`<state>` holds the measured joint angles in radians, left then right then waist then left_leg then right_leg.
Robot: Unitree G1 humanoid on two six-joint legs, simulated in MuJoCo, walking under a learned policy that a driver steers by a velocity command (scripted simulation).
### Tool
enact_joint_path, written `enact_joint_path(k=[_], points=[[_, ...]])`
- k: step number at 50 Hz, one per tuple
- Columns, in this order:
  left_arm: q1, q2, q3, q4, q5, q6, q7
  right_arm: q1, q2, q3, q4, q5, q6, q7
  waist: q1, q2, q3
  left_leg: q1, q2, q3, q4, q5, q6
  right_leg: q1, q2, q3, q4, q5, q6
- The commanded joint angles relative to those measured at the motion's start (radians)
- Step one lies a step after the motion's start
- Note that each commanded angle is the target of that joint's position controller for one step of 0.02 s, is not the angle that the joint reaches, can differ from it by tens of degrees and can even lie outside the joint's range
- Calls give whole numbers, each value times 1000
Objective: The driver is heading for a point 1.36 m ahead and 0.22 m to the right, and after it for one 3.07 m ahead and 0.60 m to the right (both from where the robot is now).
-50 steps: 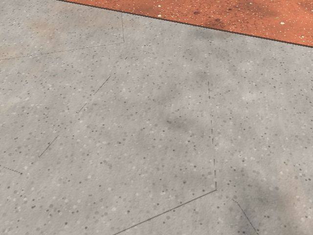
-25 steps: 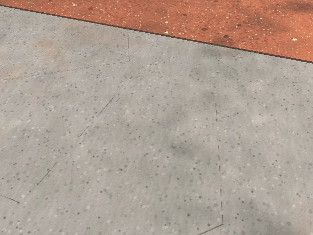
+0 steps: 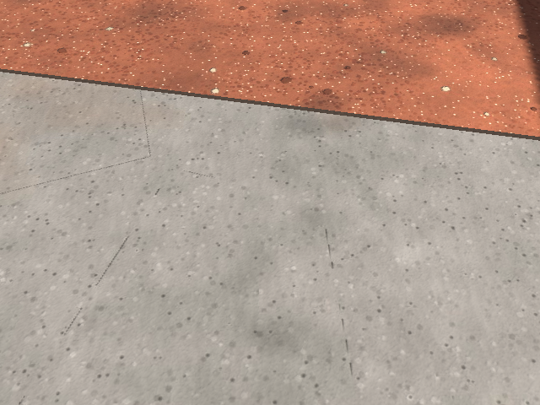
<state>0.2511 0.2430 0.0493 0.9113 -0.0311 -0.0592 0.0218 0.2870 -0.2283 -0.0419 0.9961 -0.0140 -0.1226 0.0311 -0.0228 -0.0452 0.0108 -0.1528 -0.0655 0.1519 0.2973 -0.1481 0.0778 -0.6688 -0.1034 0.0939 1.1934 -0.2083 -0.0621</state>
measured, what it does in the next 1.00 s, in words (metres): walks ahead: right foot, then left foot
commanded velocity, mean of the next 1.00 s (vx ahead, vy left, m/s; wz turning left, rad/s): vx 0.27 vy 0.00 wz -0.23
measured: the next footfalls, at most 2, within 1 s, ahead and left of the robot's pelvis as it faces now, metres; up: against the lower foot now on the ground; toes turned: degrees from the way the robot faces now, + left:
right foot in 0.34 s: +0.33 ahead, -0.18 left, +0.00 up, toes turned -14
left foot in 0.76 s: +0.58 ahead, -0.07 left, +0.00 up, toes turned -19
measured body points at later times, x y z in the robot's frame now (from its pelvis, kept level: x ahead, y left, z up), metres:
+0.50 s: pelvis +0.27 -0.10 -0.01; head +0.31 -0.12 +0.44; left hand +0.44 +0.13 -0.12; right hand +0.33 -0.39 -0.12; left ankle +0.28 +0.08 -0.64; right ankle +0.29 -0.17 -0.74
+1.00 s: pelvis +0.41 -0.12 -0.01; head +0.44 -0.12 +0.44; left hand +0.61 +0.10 -0.12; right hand +0.47 -0.42 -0.12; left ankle +0.54 -0.06 -0.74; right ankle +0.35 -0.23 -0.71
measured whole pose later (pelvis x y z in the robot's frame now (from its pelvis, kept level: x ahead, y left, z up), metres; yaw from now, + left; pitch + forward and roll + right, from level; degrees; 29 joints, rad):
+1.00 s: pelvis +0.41 -0.12 -0.01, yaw -12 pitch +3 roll -2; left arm 0.15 0.25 0.04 0.74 0.00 0.02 0.03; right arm 0.21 -0.28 -0.06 0.74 0.01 0.01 -0.03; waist -0.03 0.02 0.00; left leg -0.45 -0.07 -0.11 0.41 -0.02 0.05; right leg -0.40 0.06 0.05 0.83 -0.48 0.02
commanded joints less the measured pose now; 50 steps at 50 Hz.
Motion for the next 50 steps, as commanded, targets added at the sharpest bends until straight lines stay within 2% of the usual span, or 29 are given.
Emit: enact_joint_path(k=[1,6,11,12,14,15,16,17,18,19,20,21,22,25,28,30,33,35,37,38,39,40,41,42,43,44,45,47,50], points=[[64,38,16,-40,10,7,2,-63,-105,-15,-49,-7,-20,-18,53,90,52,-100,298,-145,-213,110,137,-39,-42,53,-61,142,16],[-114,15,7,-104,12,-12,-32,9,-149,-18,-39,2,-3,-45,-10,64,59,46,306,-53,-193,167,105,-82,-27,-29,-358,313,21],[-259,6,-3,-196,9,-12,-70,89,-181,-29,-20,20,34,-51,-61,66,101,236,364,-12,-114,218,87,-135,-11,-110,-502,181,-3],[-262,12,-1,-212,8,-11,-76,84,-188,-32,-23,23,41,-51,-53,75,98,258,372,1,-81,284,78,-115,2,-131,-518,125,-16],[-207,46,15,-226,6,-8,-85,45,-214,-40,-43,25,53,-53,-1,120,41,259,369,44,54,629,50,37,69,-199,-534,25,-53],[-105,80,35,-210,4,-7,-86,22,-224,-44,-53,24,62,-57,61,137,-22,239,355,68,207,801,34,181,119,-230,-550,6,-79],[62,143,71,-169,2,-6,-79,7,-218,-40,-67,26,67,-59,149,117,-114,155,309,94,436,819,1,426,173,-231,-621,66,-118],[220,258,112,-139,3,3,-54,19,-187,-26,-100,9,57,-58,197,-26,-218,-124,254,99,779,465,-50,745,7,49,-657,70,-189],[169,341,118,-174,7,-5,-51,96,-45,17,-158,2,13,-37,77,-249,-345,-554,17,-52,1145,-384,-104,1062,-247,678,-827,-43,-405],[216,248,93,-171,20,-11,-53,-26,-151,-6,-180,39,-38,-20,155,-124,-390,-661,56,-254,1192,-373,-67,1087,-247,722,-920,-45,-374],[176,185,76,-169,27,-18,-50,-103,-169,-12,-210,68,-54,-15,142,-93,-253,-718,103,-243,1153,-296,-37,992,-207,543,-895,45,-316],[90,150,65,-187,20,-22,-52,-109,-156,-10,-208,51,-55,-22,84,34,-165,-662,152,-241,1049,-218,-34,818,-157,399,-894,164,-272],[1,118,53,-217,22,-22,-51,-107,-171,-23,-198,30,-41,-33,43,51,-109,-582,179,-230,966,-191,-47,671,-119,291,-896,346,-238],[-52,135,50,-242,34,-23,-38,-43,-140,-28,-204,7,9,-40,-24,55,-67,-450,166,-197,854,-169,-101,469,-69,137,-895,773,-220],[-21,161,55,-232,31,-14,-16,-83,-100,-16,-225,-1,25,-53,-11,3,-84,-414,109,-156,625,-25,-126,431,-7,25,-870,891,-183],[-7,154,51,-230,20,3,-1,-131,-94,-9,-236,3,24,-48,18,-40,-120,-355,81,-145,462,128,-122,445,26,-11,-847,835,-140],[9,127,33,-210,32,12,11,-162,-107,-8,-235,10,18,-26,51,-59,-143,-293,75,-153,332,272,-110,499,-9,2,-832,690,-115],[-15,114,25,-191,44,9,10,-149,-130,-16,-231,6,12,-13,36,-65,-114,-283,82,-171,301,226,-84,519,-44,24,-796,641,-121],[-67,121,25,-187,36,16,17,-89,-174,-35,-224,0,4,-2,-13,-54,-98,-237,65,-149,206,208,-49,533,-33,18,-671,609,-99],[-48,121,24,-184,34,18,22,-55,-206,-46,-220,-8,2,-3,-24,-15,-111,-159,77,-169,138,402,-21,523,23,-4,-565,562,-56],[-13,115,22,-198,51,17,26,-46,-255,-54,-242,-20,5,-10,-1,107,-163,-27,197,-333,146,843,51,441,133,-50,-367,309,5],[72,71,9,-199,51,25,28,-43,-285,-54,-261,-45,22,-17,27,345,-214,159,440,-623,123,1220,271,175,263,-80,-18,-378,90],[87,122,11,-190,45,40,17,-24,-219,-35,-275,-31,35,-19,11,285,-333,195,471,-736,91,1133,303,134,236,29,128,-488,95],[63,156,23,-184,31,64,15,-69,-195,-34,-298,-9,50,-19,15,166,-334,167,420,-683,107,804,260,114,191,64,191,-418,96],[33,151,27,-181,32,86,17,-110,-180,-34,-311,15,75,-25,25,72,-279,66,349,-631,63,352,203,102,158,48,153,-346,97],[-2,143,30,-192,36,99,18,-141,-172,-30,-322,31,98,-33,30,53,-203,-56,292,-604,-10,-79,158,106,139,29,64,-278,96],[-13,125,27,-211,35,102,17,-176,-187,-34,-331,32,114,-42,62,132,-156,-155,233,-574,-61,-294,114,154,142,-20,-74,-235,95],[9,96,20,-206,34,89,15,-172,-199,-46,-343,18,131,-57,66,249,-137,-251,163,-514,-117,-351,80,297,189,-101,-269,-260,100],[61,100,21,-181,36,59,12,-127,-215,-66,-347,35,130,-75,70,281,-156,-252,153,-521,-144,-396,60,447,206,-112,-541,-256,69]])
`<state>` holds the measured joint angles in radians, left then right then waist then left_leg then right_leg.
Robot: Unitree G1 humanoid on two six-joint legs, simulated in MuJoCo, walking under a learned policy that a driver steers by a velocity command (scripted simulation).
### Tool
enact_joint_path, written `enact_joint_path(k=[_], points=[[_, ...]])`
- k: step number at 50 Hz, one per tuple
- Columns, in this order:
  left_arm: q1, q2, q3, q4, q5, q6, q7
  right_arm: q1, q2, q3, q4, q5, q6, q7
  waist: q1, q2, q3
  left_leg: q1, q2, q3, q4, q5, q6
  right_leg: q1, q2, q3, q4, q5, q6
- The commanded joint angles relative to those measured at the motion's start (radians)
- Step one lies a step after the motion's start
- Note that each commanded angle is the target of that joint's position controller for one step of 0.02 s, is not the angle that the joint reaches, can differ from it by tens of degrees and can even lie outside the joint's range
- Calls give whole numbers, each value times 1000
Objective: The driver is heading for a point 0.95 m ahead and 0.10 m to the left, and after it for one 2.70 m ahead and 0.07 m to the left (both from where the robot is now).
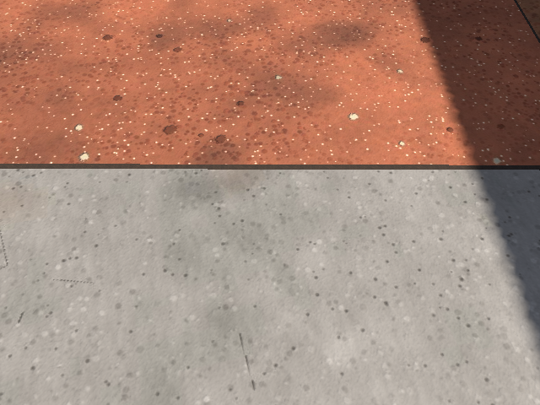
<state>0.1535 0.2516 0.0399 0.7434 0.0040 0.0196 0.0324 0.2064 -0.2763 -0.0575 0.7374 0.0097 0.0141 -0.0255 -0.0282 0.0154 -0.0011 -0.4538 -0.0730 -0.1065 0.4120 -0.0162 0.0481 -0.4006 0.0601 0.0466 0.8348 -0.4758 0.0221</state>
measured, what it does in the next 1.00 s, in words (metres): walks ahead: right foot, then left foot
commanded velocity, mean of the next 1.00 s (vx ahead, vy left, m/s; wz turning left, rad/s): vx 0.16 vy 0.00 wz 0.12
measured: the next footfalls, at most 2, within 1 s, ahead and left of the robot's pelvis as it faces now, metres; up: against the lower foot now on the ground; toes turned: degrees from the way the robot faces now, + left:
right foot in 0.06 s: +0.03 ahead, -0.12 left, +0.00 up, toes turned +5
left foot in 0.50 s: +0.20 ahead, +0.20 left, +0.00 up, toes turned +19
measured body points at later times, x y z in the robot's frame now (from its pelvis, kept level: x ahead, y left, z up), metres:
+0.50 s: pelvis +0.11 +0.05 -0.01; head +0.15 +0.06 +0.43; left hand +0.02 +0.33 -0.13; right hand +0.40 -0.09 -0.09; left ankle +0.16 +0.19 -0.74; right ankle -0.01 -0.12 -0.73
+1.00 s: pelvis +0.16 +0.04 -0.01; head +0.19 +0.01 +0.44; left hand +0.24 +0.34 -0.09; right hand +0.36 -0.21 -0.13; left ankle +0.14 +0.19 -0.70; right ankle +0.18 -0.04 -0.73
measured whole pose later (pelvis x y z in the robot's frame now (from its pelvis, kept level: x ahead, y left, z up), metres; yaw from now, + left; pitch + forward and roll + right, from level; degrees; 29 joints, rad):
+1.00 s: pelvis +0.16 +0.04 -0.01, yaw +6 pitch +2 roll +3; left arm 0.24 0.28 0.07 0.72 0.02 0.02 0.01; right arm 0.09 -0.29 -0.08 0.78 0.00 0.03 -0.04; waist 0.02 0.03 0.02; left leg -0.42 0.05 0.09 0.84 -0.47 -0.03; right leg -0.35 -0.02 -0.02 0.64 -0.34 -0.05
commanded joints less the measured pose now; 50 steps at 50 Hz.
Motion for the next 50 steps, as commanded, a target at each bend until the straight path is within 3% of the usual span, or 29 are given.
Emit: enact_joint_path(k=[1,2,3,4,5,6,8,9,12,16,20,22,24,25,26,27,28,29,30,31,32,34,41,44,46,47,48,49,50], points=[[208,106,34,6,2,-27,-1,-59,-168,-56,-100,17,-5,-21,96,241,-136,35,145,-265,-276,-553,66,239,42,-76,-293,61,-41],[291,118,39,41,9,-34,-4,-99,-158,-57,-121,24,1,-24,139,242,-113,-22,101,-233,-266,-573,16,339,36,-105,-447,153,-74],[379,154,49,80,20,-40,-2,-133,-125,-53,-149,28,5,-24,170,167,-91,-160,33,-159,-136,-557,-61,483,-43,-67,-568,145,-106],[299,200,67,53,12,-48,2,-77,-16,-30,-148,38,3,-14,98,-200,-97,-325,-46,-21,276,-525,-41,496,-358,303,-599,-105,-167],[169,227,71,-5,42,-65,-5,-110,-86,-48,-185,24,-19,-2,68,-280,14,-475,4,-79,449,-426,-9,311,-497,564,-699,-266,-256],[86,188,65,-32,30,-88,6,-74,-134,-61,-171,19,-29,10,11,-219,58,-495,36,-119,549,-333,3,291,-483,515,-710,-244,-251],[60,133,53,-35,-9,-113,14,13,-124,-61,-109,-8,-34,23,-7,-145,32,-468,48,-77,652,-207,-21,353,-374,301,-686,-29,-160],[96,133,50,-23,-5,-119,13,6,-100,-54,-103,-12,-37,30,15,-118,40,-462,61,-54,708,-159,-36,347,-347,215,-687,66,-147],[199,110,41,10,16,-123,2,-67,-60,-39,-130,7,-43,40,72,-104,70,-471,93,-8,744,-75,-62,353,-302,45,-672,290,-148],[224,163,48,21,16,-89,6,-190,-21,-18,-206,7,-43,63,123,-145,100,-359,126,96,500,-17,-97,316,-283,-101,-620,570,-150],[236,231,66,34,-16,-68,5,-226,-21,-16,-246,11,-35,88,131,-173,69,-175,95,183,317,-120,-75,315,-312,-146,-525,723,-144],[218,238,70,36,-35,-66,3,-171,-50,-29,-242,10,-35,90,86,-185,16,-65,52,194,221,-175,-24,348,-327,-141,-413,917,-130],[219,202,59,40,-42,-77,0,41,-119,-64,-173,2,-42,72,-25,-121,-110,281,6,177,13,70,48,274,-266,-190,-143,940,-73],[235,127,30,9,3,-96,-9,155,-197,-76,-158,-19,-38,44,-59,34,-254,640,226,-64,107,537,125,-8,-216,-190,137,468,-20],[354,24,-14,18,34,-114,-36,123,-222,-47,-176,-46,-41,27,26,244,-442,852,532,-359,203,1104,320,-218,-130,-57,417,-306,25],[360,141,15,74,-20,-108,-44,187,-153,-38,-150,-44,-33,40,-60,151,-570,778,552,-375,106,849,394,-164,-115,93,496,-265,42],[251,172,28,45,-54,-90,-43,121,-131,-33,-123,-31,-33,51,-37,121,-401,644,463,-243,45,571,334,-235,-159,45,474,-204,39],[183,143,22,37,-43,-69,-27,20,-77,-17,-118,-15,-38,50,-5,72,-263,493,386,-159,3,339,255,-243,-188,27,382,-138,39],[167,127,22,50,-29,-39,-7,-66,-35,0,-120,-15,-42,50,31,67,-169,318,339,-81,-43,239,205,-166,-202,26,302,-87,51],[208,110,22,65,-18,-16,7,-126,-45,-4,-114,-28,-46,51,73,92,-123,153,301,-1,-86,214,183,-43,-184,1,257,-14,66],[248,87,20,79,-10,-6,14,-150,-53,-8,-107,-43,-52,49,95,103,-107,79,287,46,-112,194,177,28,-165,-18,217,27,73],[254,78,22,70,-4,-5,23,-159,-69,-17,-92,-47,-63,38,96,108,-102,78,304,69,-124,193,189,46,-152,-27,155,68,71],[104,105,38,-32,-10,15,10,-130,-119,-42,-39,-15,-27,-12,41,105,-49,189,402,27,-170,-112,203,-55,-168,-40,59,78,17],[114,96,43,-47,-11,16,-12,-146,-134,-49,-28,0,-13,-14,56,100,-59,228,402,65,-108,-46,169,14,-145,-78,-71,103,-17],[170,95,51,-32,-6,11,-26,-150,-125,-49,-16,17,0,-16,86,75,-73,221,358,129,6,-58,100,126,-92,-124,-265,240,-59],[184,140,66,-36,2,8,-24,-101,-92,-43,4,15,6,-15,75,-23,-49,162,296,198,151,-158,21,182,-117,-37,-393,386,-100],[185,263,95,-66,2,5,-5,-89,-33,-28,-22,-27,4,-7,29,-325,-42,-84,146,304,471,-462,-91,305,-356,313,-459,733,-208],[197,284,91,-91,31,-12,-16,-204,-60,-33,-65,-27,-2,-12,88,-340,-49,-226,42,152,674,-670,-104,275,-458,483,-513,805,-372],[184,255,85,-100,42,-34,-26,-224,-90,-43,-66,-14,-3,-14,91,-220,-66,-255,65,71,774,-625,-90,285,-418,432,-514,751,-366]])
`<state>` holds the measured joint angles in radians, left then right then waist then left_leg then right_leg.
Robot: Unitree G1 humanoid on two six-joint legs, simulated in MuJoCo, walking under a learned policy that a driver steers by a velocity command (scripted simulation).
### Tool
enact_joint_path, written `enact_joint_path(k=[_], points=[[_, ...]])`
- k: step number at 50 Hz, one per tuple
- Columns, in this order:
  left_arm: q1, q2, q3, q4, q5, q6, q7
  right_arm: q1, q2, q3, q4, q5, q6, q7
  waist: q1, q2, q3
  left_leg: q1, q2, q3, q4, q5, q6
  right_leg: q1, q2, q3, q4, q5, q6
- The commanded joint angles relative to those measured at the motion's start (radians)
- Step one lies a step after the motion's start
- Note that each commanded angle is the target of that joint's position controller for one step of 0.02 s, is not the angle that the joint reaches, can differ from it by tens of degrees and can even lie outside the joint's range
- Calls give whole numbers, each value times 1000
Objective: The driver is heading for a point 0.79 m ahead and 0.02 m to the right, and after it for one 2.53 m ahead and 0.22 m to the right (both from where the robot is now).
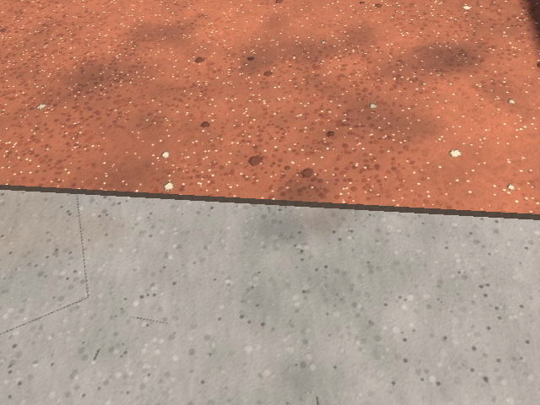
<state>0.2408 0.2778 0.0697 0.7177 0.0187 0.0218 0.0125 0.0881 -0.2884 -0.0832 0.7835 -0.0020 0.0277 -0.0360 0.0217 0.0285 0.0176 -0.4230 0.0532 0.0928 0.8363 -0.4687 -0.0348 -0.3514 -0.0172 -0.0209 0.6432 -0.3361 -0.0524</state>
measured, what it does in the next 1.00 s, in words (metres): steps on the spot: left foot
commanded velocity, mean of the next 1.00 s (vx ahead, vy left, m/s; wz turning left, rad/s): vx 0.06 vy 0.00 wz -0.24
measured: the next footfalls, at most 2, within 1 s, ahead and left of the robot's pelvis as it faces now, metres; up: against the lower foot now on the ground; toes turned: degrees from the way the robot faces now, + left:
left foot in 0.46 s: +0.10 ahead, +0.12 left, +0.00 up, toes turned -13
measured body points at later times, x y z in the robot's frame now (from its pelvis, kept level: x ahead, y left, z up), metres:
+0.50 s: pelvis +0.02 +0.02 +0.00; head +0.04 +0.02 +0.45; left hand +0.24 +0.24 -0.09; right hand +0.10 -0.28 -0.10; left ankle +0.04 +0.14 -0.73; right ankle +0.01 -0.09 -0.73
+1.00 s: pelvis +0.06 +0.02 +0.00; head +0.07 +0.02 +0.45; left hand +0.19 +0.25 -0.12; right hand +0.12 -0.27 -0.12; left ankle +0.06 +0.13 -0.73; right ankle -0.02 -0.10 -0.73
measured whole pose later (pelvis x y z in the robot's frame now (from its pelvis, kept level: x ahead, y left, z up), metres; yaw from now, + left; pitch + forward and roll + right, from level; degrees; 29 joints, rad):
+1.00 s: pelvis +0.06 +0.02 +0.00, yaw -13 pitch +0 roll +0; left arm 0.39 0.23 0.04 0.70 -0.02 -0.04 0.01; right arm 0.21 -0.26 -0.04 0.84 0.03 -0.09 0.02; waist 0.00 0.00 -0.01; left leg -0.26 -0.02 0.00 0.65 -0.42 0.09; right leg -0.21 0.01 0.08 0.62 -0.42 0.00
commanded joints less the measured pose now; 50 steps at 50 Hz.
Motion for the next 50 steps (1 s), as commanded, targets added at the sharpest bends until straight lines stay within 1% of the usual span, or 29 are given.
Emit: enact_joint_path(k=[1,2,3,6,9,12,16,19,21,22,23,24,25,26,27,28,30,32,34,35,36,37,39,41,44,46,47,49,50], points=[[40,210,53,-83,10,-49,-5,-82,-89,-24,-98,6,-15,-6,6,-168,-83,-300,-42,-154,360,-75,4,246,-287,421,-302,579,-234],[-10,182,46,-95,-13,-49,-1,-56,-93,-29,-74,0,-11,-13,-16,-115,-95,-296,-27,-164,344,-4,2,252,-249,371,-288,549,-185],[-39,165,38,-105,-28,-46,6,-46,-100,-32,-69,-7,-9,-17,-29,-126,-104,-274,-26,-165,342,50,-6,242,-230,343,-285,570,-168],[-21,151,32,-121,-24,-39,19,-28,-80,-28,-65,3,-14,-13,-31,-131,-142,-230,-51,-166,322,133,-24,270,-192,314,-280,615,-165],[2,167,40,-130,-28,-29,29,-60,-67,-22,-76,6,-18,-13,-10,-142,-129,-240,-59,-178,178,152,-43,310,-184,345,-278,540,-165],[-15,178,45,-148,-24,-16,35,-62,-68,-19,-73,8,-23,-6,-3,-165,-117,-188,-61,-183,60,153,-56,278,-176,375,-280,431,-169],[-38,167,38,-160,-12,-7,24,-43,-73,-16,-64,12,-30,8,8,-183,-112,-56,-58,-159,-36,116,-49,196,-169,392,-261,433,-181],[-57,157,30,-162,-12,-2,16,-32,-76,-13,-66,14,-40,18,12,-183,-112,12,-58,-145,-121,92,-31,191,-170,423,-228,500,-184],[-84,142,21,-163,-21,1,15,0,-66,-9,-60,13,-49,29,-15,-175,-113,92,-62,-131,-274,167,-10,185,-148,427,-195,512,-163],[-94,130,15,-161,-28,2,16,31,-57,-5,-51,8,-56,35,-41,-162,-109,177,-61,-123,-423,308,9,156,-121,414,-182,468,-131],[-66,113,10,-155,-21,-2,17,51,-84,-9,-49,-7,-60,37,-37,-125,-118,272,-7,-165,-466,435,34,109,-85,394,-162,353,-82],[-22,74,-2,-156,3,-10,15,69,-154,-19,-60,-27,-60,32,0,43,-146,361,156,-322,-473,645,97,30,13,297,-24,130,-18],[-6,74,1,-170,0,-17,12,28,-152,-12,-48,-32,-56,31,47,203,-104,289,261,-442,-480,718,246,-33,93,192,-1,-132,34],[-31,123,12,-160,5,-20,14,-13,-100,1,-66,-26,-60,31,18,184,-93,243,282,-465,-507,639,297,-7,51,164,58,-184,73],[-69,139,21,-160,-5,-19,16,-21,-92,4,-66,-21,-62,28,2,164,-82,256,244,-439,-502,596,276,-16,43,151,80,-151,85],[-84,120,20,-153,-6,-13,19,-21,-106,3,-62,-15,-63,24,-4,150,-83,273,213,-406,-491,587,251,-21,35,140,78,-138,97],[-72,80,11,-142,-7,-4,15,-32,-106,9,-57,-3,-62,19,1,134,-81,271,188,-357,-465,636,224,21,7,129,33,-109,113],[-43,43,1,-115,-13,-5,10,-26,-93,15,-47,4,-52,23,12,117,-81,246,121,-279,-432,627,181,129,23,81,-155,69,105],[-61,76,6,-119,-3,-1,8,26,-76,23,-33,-4,-55,30,-14,76,-92,220,78,-254,-419,482,122,217,-7,123,-198,292,86],[-63,113,13,-126,-4,2,11,56,-83,24,-29,-12,-63,39,-43,14,-85,186,41,-229,-413,382,94,235,-31,145,-164,365,60],[-52,119,19,-109,-7,1,7,60,-81,24,-24,-8,-64,41,-46,-48,-78,204,4,-179,-411,309,69,183,-16,138,-142,273,34],[-33,77,11,-104,-3,-2,2,39,-80,28,-15,-8,-62,41,-20,-22,-80,210,-8,-161,-397,196,60,171,-2,131,-162,150,27],[-14,82,11,-91,-7,-10,4,32,-81,25,-15,5,-51,35,-26,-31,-13,160,-26,-153,-377,-69,86,83,22,120,-166,-158,7],[8,80,8,-95,-15,-33,8,37,-82,25,-22,15,-54,27,-25,-46,74,90,-17,-180,-369,-212,117,1,9,145,-182,-326,-19],[68,92,8,-94,-26,-76,5,24,-55,30,-35,28,-95,33,-11,-115,101,25,-39,-147,-266,-155,124,25,-57,267,-249,-390,-75],[124,141,20,-87,-30,-88,-2,-3,-23,35,-51,30,-128,47,-3,-224,85,-61,-89,-69,-115,-5,106,132,-176,494,-353,-377,-153],[128,152,22,-88,-36,-89,-4,-12,-34,32,-57,34,-141,54,-4,-243,96,-91,-79,-84,-111,14,119,158,-222,572,-368,-288,-184],[94,142,18,-101,-39,-84,-6,32,-43,30,-39,36,-153,69,-35,-222,59,-15,-66,-84,-214,23,150,181,-218,509,-319,-69,-164],[49,134,15,-117,-40,-77,-6,109,-50,26,-4,35,-154,74,-75,-200,20,142,-66,-86,-305,107,162,122,-178,425,-280,23,-125]])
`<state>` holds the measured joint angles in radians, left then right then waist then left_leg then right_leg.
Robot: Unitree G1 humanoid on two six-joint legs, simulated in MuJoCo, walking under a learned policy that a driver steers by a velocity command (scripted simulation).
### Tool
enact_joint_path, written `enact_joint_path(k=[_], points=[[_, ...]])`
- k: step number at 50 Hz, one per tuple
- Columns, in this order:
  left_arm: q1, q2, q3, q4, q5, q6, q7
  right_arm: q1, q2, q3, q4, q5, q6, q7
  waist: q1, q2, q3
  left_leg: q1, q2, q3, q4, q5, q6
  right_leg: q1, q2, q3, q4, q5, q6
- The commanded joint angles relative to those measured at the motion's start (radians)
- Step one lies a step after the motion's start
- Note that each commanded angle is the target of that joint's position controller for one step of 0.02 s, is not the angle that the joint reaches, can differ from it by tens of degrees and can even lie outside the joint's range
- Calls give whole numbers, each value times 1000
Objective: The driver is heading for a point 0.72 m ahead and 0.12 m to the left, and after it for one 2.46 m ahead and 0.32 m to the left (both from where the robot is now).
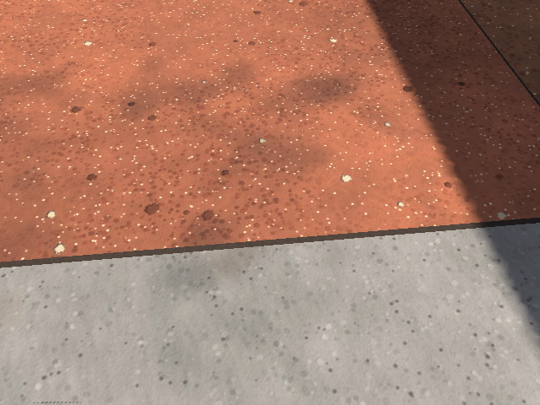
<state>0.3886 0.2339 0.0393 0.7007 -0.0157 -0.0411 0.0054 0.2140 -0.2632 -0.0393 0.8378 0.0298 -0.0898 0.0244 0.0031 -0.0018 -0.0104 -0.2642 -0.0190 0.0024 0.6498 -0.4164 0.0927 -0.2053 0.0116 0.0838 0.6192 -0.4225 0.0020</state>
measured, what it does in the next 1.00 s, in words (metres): walks ahead, turning left: right foot, then left foot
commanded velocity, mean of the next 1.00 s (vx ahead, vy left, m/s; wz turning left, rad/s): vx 0.46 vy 0.00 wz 0.26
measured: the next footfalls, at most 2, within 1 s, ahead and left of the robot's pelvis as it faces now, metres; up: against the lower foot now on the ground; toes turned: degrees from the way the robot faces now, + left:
right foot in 0.42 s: +0.36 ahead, -0.14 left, +0.00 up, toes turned +0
left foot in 0.96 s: +0.59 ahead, +0.17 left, +0.00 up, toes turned +21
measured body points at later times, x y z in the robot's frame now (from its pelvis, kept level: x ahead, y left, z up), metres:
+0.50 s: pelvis +0.22 -0.04 +0.00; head +0.26 -0.05 +0.44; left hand +0.44 +0.20 -0.07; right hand +0.22 -0.32 -0.14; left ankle +0.04 +0.10 -0.64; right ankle +0.32 -0.14 -0.72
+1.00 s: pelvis +0.48 +0.04 -0.01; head +0.51 +0.07 +0.44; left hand +0.44 +0.33 -0.14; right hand +0.74 -0.14 -0.09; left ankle +0.56 +0.15 -0.73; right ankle +0.34 -0.14 -0.69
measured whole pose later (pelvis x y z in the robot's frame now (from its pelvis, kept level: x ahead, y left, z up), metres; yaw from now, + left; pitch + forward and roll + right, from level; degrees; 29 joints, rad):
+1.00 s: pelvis +0.48 +0.04 -0.01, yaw +19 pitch +1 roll -2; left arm 0.30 0.30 0.08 0.82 -0.01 -0.05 0.01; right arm 0.10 -0.28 -0.06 0.65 0.03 -0.03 0.04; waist 0.03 0.01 0.07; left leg -0.53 0.00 0.05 0.66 -0.17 0.10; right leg -0.05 -0.11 -0.21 0.75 -0.48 0.04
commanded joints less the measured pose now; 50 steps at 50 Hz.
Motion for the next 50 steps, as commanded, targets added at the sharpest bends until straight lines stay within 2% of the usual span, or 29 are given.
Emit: enact_joint_path(k=[1,2,3,4,5,6,7,9,12,13,15,17,18,20,21,22,23,24,26,28,32,38,41,44,46,47,48,49,50], points=[[-176,150,36,-132,-4,-13,5,87,-113,-32,-19,-1,-34,17,-108,-114,26,119,35,-58,-185,100,48,-105,-133,191,-147,218,-123],[-216,103,24,-176,0,-28,10,194,-211,-64,16,-4,-31,19,-123,109,2,302,147,-293,-266,129,108,-271,19,-9,143,325,-41],[-204,117,27,-184,-5,-44,19,285,-253,-78,23,-12,-26,21,-154,277,-2,483,333,-599,-371,255,222,-543,61,-30,410,-27,8],[-190,152,38,-168,-25,-52,17,280,-195,-61,19,-19,-23,14,-129,176,46,513,384,-617,-364,312,248,-684,24,17,554,-152,2],[-187,135,33,-158,-32,-53,10,252,-162,-52,5,-21,-18,6,-106,105,70,520,364,-543,-354,332,228,-749,-16,19,608,-96,-12],[-212,117,27,-163,-23,-54,3,234,-147,-45,-3,-21,-11,1,-97,70,82,509,342,-469,-367,368,204,-790,-48,-3,606,-32,-20],[-238,106,26,-169,-11,-55,-6,213,-127,-35,-5,-22,-2,-5,-84,58,92,475,318,-397,-388,419,174,-783,-82,-15,568,27,-22],[-251,72,16,-179,-4,-53,-29,188,-100,-22,-10,-23,17,-13,-65,100,87,371,258,-275,-440,463,133,-681,-101,-64,454,113,-11],[-349,21,-10,-210,3,-59,-51,152,-145,-25,-21,-16,25,-32,-75,89,103,185,185,-133,-490,476,99,-469,-67,-131,173,290,6],[-373,25,-10,-216,-1,-61,-54,160,-171,-30,-18,-15,22,-35,-80,99,103,149,184,-119,-506,463,95,-396,-52,-136,93,345,8],[-393,70,4,-224,-10,-58,-54,186,-206,-39,-7,-5,14,-34,-76,115,108,163,226,-133,-521,456,90,-331,-39,-122,11,399,-3],[-393,110,18,-225,-13,-56,-50,192,-210,-42,1,3,13,-30,-55,113,111,226,257,-128,-484,560,71,-308,-31,-109,-47,405,-34],[-375,130,29,-223,-10,-57,-46,199,-211,-44,4,2,15,-29,-35,113,90,251,259,-128,-426,702,59,-256,-15,-111,-63,388,-52],[-176,182,63,-172,-5,-51,-31,198,-213,-44,1,-6,25,-28,86,102,-48,214,208,-88,-155,961,24,39,28,-142,-90,374,-102],[-3,218,80,-140,2,-44,-16,183,-178,-31,-22,-24,24,-28,168,71,-167,21,167,-82,100,764,-7,330,-87,-31,-44,353,-144],[78,327,95,-125,32,-43,-15,323,-24,13,-52,-26,13,-24,98,-239,-371,-293,0,-53,523,71,-68,645,-400,449,-135,99,-284],[84,236,74,-124,32,-45,-18,289,-112,-5,-33,3,0,-17,128,-243,-407,-377,-16,-179,670,-120,-65,579,-434,697,-328,-81,-293],[1,196,57,-115,21,-47,-18,182,-178,-31,-69,31,0,-16,110,-178,-195,-469,37,-154,712,-54,-61,430,-406,538,-352,-124,-243],[-113,145,42,-98,19,-54,-23,103,-151,-28,-89,9,8,-23,41,-80,-39,-419,118,-109,634,83,-61,164,-324,288,-392,81,-206],[-178,115,39,-81,27,-75,-26,162,-117,-32,-66,7,38,-26,-21,-114,-15,-307,156,-116,585,141,-71,25,-275,141,-456,176,-195],[-189,133,52,-30,29,-99,-22,107,-87,-35,-89,-5,72,-36,-35,-66,56,-375,161,-136,498,231,-98,-22,-281,-15,-527,296,-210],[-139,183,69,18,25,-79,1,-69,-62,-24,-148,-12,52,1,26,-26,98,-418,146,-65,177,481,-101,86,-268,-197,-528,383,-184],[-90,209,80,46,11,-61,3,-163,-54,-18,-196,-9,51,19,65,-17,128,-441,144,-25,67,453,-78,180,-296,-233,-507,389,-174],[-72,231,90,66,-7,-37,1,-204,-68,-22,-239,-9,53,33,70,-29,132,-445,122,24,6,327,-39,282,-320,-259,-437,483,-155],[-91,261,97,66,-15,-23,3,-150,-101,-40,-249,-10,58,34,22,-67,66,-321,54,87,-5,219,2,310,-316,-290,-290,836,-132],[-111,268,97,62,-20,-14,4,-36,-136,-62,-228,-7,62,31,-49,-72,-6,-165,1,120,-30,207,30,289,-294,-317,-122,996,-111],[-112,245,85,57,-21,-10,7,144,-203,-100,-180,-2,66,17,-139,-48,-105,105,-55,123,-78,257,69,180,-246,-347,120,998,-73],[-82,163,53,30,19,-20,8,267,-308,-131,-157,4,76,-5,-153,137,-192,403,135,-186,-88,310,140,-118,-184,-342,463,462,-16],[-39,75,21,-29,24,-53,0,203,-371,-129,-196,1,58,0,-48,306,-337,648,339,-797,-285,31,344,-487,31,-142,774,-179,35]])
Keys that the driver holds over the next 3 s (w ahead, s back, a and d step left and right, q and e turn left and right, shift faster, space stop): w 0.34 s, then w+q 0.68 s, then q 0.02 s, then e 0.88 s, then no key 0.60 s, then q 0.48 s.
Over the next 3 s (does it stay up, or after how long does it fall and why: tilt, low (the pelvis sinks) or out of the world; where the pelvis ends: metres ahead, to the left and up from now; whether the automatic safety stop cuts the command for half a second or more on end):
stays up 0.72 0.19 0.01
